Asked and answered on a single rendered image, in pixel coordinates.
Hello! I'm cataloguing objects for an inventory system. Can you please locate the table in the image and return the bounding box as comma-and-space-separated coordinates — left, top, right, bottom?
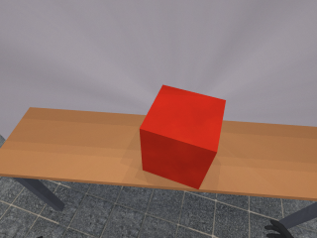
0, 107, 317, 229

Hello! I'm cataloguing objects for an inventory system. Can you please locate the carton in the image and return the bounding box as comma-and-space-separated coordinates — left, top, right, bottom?
140, 84, 226, 189

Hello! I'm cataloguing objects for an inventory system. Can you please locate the right robot hand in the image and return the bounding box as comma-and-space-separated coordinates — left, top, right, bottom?
264, 219, 294, 238

